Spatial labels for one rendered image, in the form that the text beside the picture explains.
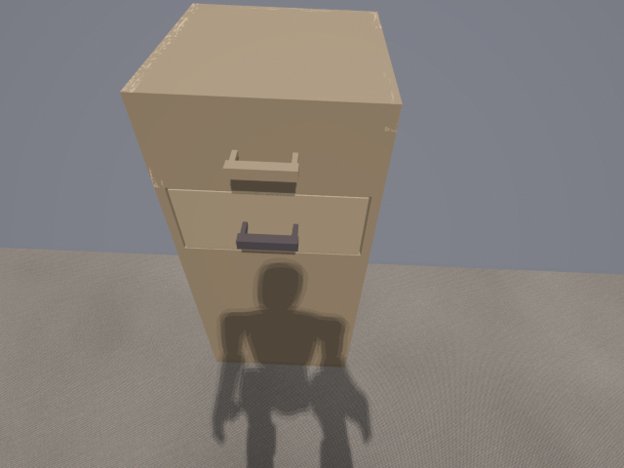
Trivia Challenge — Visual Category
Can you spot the handle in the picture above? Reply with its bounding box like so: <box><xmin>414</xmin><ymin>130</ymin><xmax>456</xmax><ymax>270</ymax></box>
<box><xmin>236</xmin><ymin>221</ymin><xmax>298</xmax><ymax>252</ymax></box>
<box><xmin>223</xmin><ymin>160</ymin><xmax>299</xmax><ymax>182</ymax></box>

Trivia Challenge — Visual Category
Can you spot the drawer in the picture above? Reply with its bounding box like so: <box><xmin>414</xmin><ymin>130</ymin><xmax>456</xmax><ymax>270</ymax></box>
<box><xmin>168</xmin><ymin>188</ymin><xmax>369</xmax><ymax>254</ymax></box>

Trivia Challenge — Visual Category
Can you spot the cabinet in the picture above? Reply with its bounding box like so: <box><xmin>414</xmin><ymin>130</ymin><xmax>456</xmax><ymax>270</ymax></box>
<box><xmin>120</xmin><ymin>3</ymin><xmax>403</xmax><ymax>368</ymax></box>

